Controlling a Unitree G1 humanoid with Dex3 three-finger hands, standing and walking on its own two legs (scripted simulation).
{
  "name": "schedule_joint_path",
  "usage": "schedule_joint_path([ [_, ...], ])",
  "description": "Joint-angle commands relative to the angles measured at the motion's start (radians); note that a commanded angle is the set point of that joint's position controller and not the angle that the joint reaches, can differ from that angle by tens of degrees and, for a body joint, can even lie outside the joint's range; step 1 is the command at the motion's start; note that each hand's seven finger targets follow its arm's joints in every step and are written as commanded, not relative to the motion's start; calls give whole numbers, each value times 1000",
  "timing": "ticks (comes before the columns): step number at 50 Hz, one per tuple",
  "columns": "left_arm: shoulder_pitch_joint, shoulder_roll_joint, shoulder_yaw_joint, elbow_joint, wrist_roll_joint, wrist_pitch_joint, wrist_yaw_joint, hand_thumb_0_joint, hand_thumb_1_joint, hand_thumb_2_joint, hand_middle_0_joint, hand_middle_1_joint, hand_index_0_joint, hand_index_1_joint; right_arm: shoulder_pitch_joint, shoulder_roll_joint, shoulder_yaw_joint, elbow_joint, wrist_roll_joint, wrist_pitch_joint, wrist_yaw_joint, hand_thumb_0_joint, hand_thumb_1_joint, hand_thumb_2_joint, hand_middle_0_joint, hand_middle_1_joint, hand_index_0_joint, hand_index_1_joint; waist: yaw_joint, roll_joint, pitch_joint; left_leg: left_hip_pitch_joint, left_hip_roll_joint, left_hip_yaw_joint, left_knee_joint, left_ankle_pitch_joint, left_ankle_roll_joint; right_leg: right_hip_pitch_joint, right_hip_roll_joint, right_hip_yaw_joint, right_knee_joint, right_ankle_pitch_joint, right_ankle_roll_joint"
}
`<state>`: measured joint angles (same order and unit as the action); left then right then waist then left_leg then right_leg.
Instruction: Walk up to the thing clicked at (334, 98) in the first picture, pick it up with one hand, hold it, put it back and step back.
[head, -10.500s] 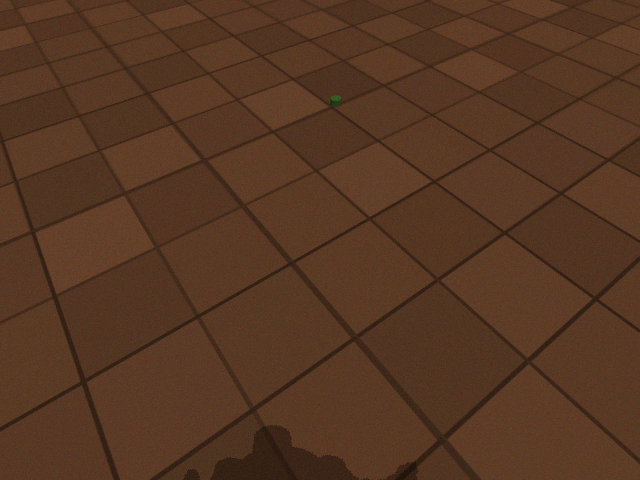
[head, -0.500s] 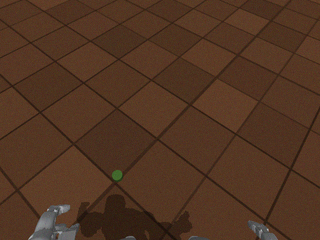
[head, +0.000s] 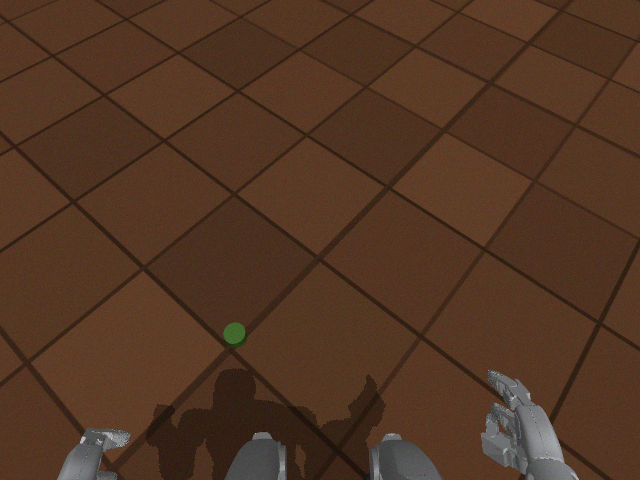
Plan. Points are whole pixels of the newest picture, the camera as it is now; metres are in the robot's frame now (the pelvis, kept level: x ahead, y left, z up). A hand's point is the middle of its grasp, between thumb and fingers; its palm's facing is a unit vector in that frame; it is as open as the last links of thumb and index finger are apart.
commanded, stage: rise first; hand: left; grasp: from above
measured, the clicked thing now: (235, 335) +0.50 +0.24 -0.68
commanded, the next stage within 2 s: none
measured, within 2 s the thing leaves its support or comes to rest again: neither
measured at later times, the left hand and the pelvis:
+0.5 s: hand (142, 461) +0.17 +0.29 -0.24, palm faces -0.34 -0.72 -0.60, open 13.9 cm; pelvis -0.03 +0.00 -0.10, yaw +0 degrees
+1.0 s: hand (182, 380) +0.33 +0.30 -0.42, palm faces -0.49 -0.21 -0.85, open 14.0 cm; pelvis -0.09 -0.01 -0.29, yaw -4 degrees
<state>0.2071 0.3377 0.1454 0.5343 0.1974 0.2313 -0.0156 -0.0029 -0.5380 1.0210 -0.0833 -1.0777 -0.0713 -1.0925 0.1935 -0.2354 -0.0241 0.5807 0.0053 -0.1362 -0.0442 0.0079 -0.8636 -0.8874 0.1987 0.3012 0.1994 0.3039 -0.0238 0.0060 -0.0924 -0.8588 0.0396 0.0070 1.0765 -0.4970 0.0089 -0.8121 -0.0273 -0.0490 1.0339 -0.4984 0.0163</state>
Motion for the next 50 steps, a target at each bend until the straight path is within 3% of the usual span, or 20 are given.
schedule_joint_path([
  [1, 37, 167, 58, -132, 19, -5, 9, 0, -572, 992, -85, -1088, -81, -1092, 26, -149, -57, -130, 2, -59, -20, 0, -877, -893, 201, 300, 200, 300, -13, 58, -227, 158, -17, -28, -115, 271, -2, 42, 38, 1, -86, 216, -39],
  [5, 60, 184, 75, -199, 33, -16, 15, 0, -564, 996, -96, -1072, -84, -1085, 19, -146, -58, -152, 0, -75, -17, 0, -862, -890, 200, 300, 200, 300, 1, 75, -262, 120, -20, -28, -74, 259, -2, 8, 37, 4, -41, 205, -42],
  [7, 75, 182, 68, -218, 38, -21, 17, 0, -577, 992, -100, -1079, -90, -1090, 16, -144, -57, -154, 1, -81, -16, 0, -880, -894, 200, 300, 200, 300, -6, 62, -292, 109, -19, -30, -48, 285, -1, -1, 40, 4, -17, 227, -41],
  [9, 103, 195, 83, -241, 44, -26, 21, 0, -551, 980, -111, -1057, -100, -1069, 14, -146, -59, -157, 0, -85, -13, 0, -863, -890, 200, 300, 200, 300, 8, 91, -320, 112, -19, -34, -22, 326, -4, -24, 40, 4, 20, 247, -43],
  [12, 70, 206, 76, -254, 58, -33, 28, 0, -566, 991, -97, -1076, -87, -1087, 10, -148, -60, -153, 1, -87, -13, 0, -870, -892, 200, 300, 200, 300, -7, 74, -333, 64, -22, -30, 28, 325, 2, -53, 39, 9, 47, 261, -39],
  [15, -2, 211, 67, -179, 98, -60, 33, 0, -570, 990, -100, -1071, -88, -1083, 0, -155, -60, -139, 2, -94, -9, 0, -872, -892, 200, 300, 200, 300, -25, 54, -297, -34, -23, -37, 88, 258, 5, -154, 39, 8, 109, 207, -41],
  [20, -155, 257, 67, -77, 190, -174, 34, 0, -530, 969, -124, -1042, -112, -1055, -27, -179, -74, -102, -5, -117, 14, 0, -853, -888, 200, 300, 200, 300, -16, 83, -336, -177, -22, -57, 218, 197, 0, -358, 35, 15, 282, 130, -48],
  [22, -220, 292, 71, -64, 241, -229, 33, 0, -517, 975, -120, -1042, -106, -1057, -29, -191, -82, -85, -5, -123, 21, 0, -838, -884, 200, 300, 200, 300, -13, 101, -396, -207, -23, -59, 273, 175, -1, -422, 34, 20, 342, 117, -48],
  [25, -318, 301, 41, -37, 315, -297, 39, 0, -508, 951, -137, -1053, -134, -1056, -26, -197, -87, -68, -2, -123, 33, 0, -872, -892, 200, 300, 200, 300, -18, 91, -464, -301, -29, -54, 359, 117, 2, -498, 34, 25, 415, 92, -47],
  [27, -373, 361, 71, -22, 366, -329, 59, 0, -534, 985, -111, -1058, -103, -1068, -30, -215, -94, -56, 0, -118, 39, 0, -867, -891, 200, 300, 200, 300, -4, 118, -528, -326, -26, -58, 408, 122, -2, -563, 33, 23, 477, 91, -50],
  [31, -498, 440, 102, 54, 461, -355, 111, 0, -569, 1018, -77, -1098, -72, -1104, -16, -236, -97, -19, 4, -92, 51, 0, -875, -895, 200, 300, 200, 300, 3, 125, -612, -373, -21, -71, 505, 185, -4, -660, 29, 9, 580, 122, -52],
  [32, -545, 453, 100, 83, 483, -358, 120, 0, -551, 1007, -71, -1101, -74, -1099, -14, -234, -98, -9, 3, -85, 54, 0, -871, -894, 200, 300, 200, 300, 10, 121, -625, -400, -22, -61, 532, 176, -1, -675, 30, 9, 590, 116, -50],
  [35, -699, 469, 82, 194, 549, -371, 140, 0, -559, 1018, -65, -1089, -65, -1089, 13, -229, -99, 23, -3, -67, 63, 0, -874, -894, 200, 300, 200, 300, -14, 72, -649, -526, -28, -42, 623, 122, 13, -707, 33, 8, 621, 90, -45],
  [37, -808, 517, 82, 210, 588, -386, 147, 0, -564, 1024, -70, -1085, -69, -1087, 33, -232, -100, 35, -9, -59, 69, 0, -878, -895, 200, 300, 200, 300, -12, 70, -709, -571, -31, -30, 670, 98, 17, -707, 32, 9, 647, 71, -43],
  [38, -840, 554, 91, 256, 611, -392, 151, 0, -564, 1030, -71, -1076, -65, -1083, 37, -235, -101, 46, -13, -54, 70, 0, -873, -894, 200, 300, 200, 300, -8, 51, -712, -608, -30, -22, 700, 76, 21, -710, 33, 10, 651, 55, -40],
  [39, -889, 550, 71, 282, 629, -402, 149, 0, -565, 1030, -68, -1075, -65, -1079, 43, -236, -99, 53, -17, -49, 72, 0, -878, -895, 200, 300, 200, 300, -27, 38, -707, -645, -31, -20, 723, 51, 23, -713, 34, 9, 661, 38, -38],
  [42, -1023, 628, 72, 357, 693, -436, 151, 0, -564, 1037, -67, -1075, -65, -1078, 61, -237, -90, 75, -27, -34, 77, 0, -883, -897, 200, 300, 200, 300, -45, 14, -683, -756, -30, -7, 788, -17, 31, -733, 35, 17, 680, -19, -30],
  [44, -1061, 649, 70, 415, 733, -451, 154, 0, -572, 1044, -73, -1062, -66, -1070, 74, -236, -84, 79, -34, -20, 83, 0, -892, -899, 200, 300, 200, 300, -46, 15, -691, -789, -30, -10, 806, -36, 30, -754, 39, 10, 704, -53, -33],
  [46, -1093, 644, 59, 453, 767, -470, 161, 0, -564, 1038, -69, -1058, -66, -1062, 78, -242, -81, 85, -40, -9, 90, 0, -891, -899, 200, 300, 200, 300, -49, 60, -671, -786, -28, -21, 812, -71, 24, -832, 42, -12, 744, -94, -42],
  [50, -1211, 722, 73, 471, 837, -512, 186, 0, -565, 1040, -78, -1017, -68, -1028, 80, -251, -74, 97, -55, 22, 100, 0, -900, -902, 200, 300, 200, 300, -58, 153, -658, -803, -27, -40, 839, -151, 21, -937, 45, -32, 807, -160, -51],
])
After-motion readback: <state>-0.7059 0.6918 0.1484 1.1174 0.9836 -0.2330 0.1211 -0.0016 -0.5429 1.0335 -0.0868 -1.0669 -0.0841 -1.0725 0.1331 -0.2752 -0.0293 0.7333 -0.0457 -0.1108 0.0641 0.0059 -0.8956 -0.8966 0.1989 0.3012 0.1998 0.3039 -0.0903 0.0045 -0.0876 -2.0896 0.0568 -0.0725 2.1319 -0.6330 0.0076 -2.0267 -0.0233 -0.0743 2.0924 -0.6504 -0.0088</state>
